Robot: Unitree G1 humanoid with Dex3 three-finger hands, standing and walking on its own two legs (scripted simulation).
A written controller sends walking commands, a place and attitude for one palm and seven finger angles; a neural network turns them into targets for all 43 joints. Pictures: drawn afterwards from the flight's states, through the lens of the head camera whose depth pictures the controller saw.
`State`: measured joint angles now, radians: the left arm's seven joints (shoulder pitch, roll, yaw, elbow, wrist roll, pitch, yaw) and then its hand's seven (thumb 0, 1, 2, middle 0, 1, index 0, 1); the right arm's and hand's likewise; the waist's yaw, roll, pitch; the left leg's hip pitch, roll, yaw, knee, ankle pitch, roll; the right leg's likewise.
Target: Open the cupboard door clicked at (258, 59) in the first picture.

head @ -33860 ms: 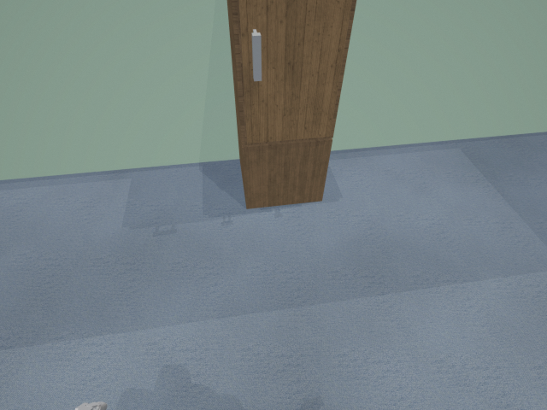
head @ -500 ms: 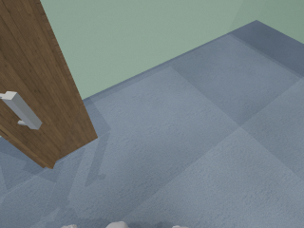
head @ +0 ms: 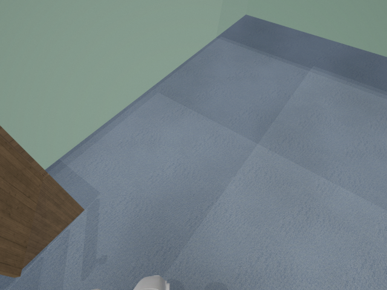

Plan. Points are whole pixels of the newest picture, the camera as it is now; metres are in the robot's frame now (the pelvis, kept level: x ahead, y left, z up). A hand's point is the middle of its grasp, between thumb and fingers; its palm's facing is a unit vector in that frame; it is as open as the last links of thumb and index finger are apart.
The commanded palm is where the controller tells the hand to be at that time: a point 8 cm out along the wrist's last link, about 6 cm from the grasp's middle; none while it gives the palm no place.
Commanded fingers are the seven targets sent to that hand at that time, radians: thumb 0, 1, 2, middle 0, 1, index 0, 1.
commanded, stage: walk to a spot facing it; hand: left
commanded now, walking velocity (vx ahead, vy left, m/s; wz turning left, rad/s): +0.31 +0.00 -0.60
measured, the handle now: out of the picture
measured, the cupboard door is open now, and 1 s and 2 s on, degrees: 47 47 47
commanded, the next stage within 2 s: turn to face it in 1.40 s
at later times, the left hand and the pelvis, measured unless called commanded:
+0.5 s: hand (168, 199) +0.36 +0.10 -0.15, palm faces -0.38 -0.91 -0.17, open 7.4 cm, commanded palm none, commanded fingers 0.00 0.90 0.90 -0.20 -0.30 -0.20 -0.30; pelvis +0.15 -0.02 +0.00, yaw -18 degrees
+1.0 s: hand (183, 189) +0.40 +0.06 -0.17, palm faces -0.31 -0.93 -0.20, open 7.3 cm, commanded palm none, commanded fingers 0.00 0.90 0.90 -0.20 -0.30 -0.20 -0.30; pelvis +0.37 -0.13 +0.00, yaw -24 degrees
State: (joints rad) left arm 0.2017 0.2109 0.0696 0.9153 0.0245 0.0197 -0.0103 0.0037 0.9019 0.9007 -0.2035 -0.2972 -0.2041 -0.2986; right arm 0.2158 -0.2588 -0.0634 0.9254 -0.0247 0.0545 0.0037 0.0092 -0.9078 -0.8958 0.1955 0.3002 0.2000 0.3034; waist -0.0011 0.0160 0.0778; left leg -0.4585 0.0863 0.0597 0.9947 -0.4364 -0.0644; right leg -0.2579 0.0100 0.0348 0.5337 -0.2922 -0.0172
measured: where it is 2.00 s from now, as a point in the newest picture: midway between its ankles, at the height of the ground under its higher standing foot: (264, 192)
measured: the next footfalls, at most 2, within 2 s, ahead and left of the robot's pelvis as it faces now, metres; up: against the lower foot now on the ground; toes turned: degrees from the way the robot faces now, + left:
left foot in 0.14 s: +0.10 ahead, +0.13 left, +0.00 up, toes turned -2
right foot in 0.56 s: +0.26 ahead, -0.17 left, +0.00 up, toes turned -25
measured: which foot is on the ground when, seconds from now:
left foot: up 0.00-0.12, down 0.14-0.54, up 0.56-1.00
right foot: down 0.00-0.14, up 0.16-0.54, down 0.56-1.00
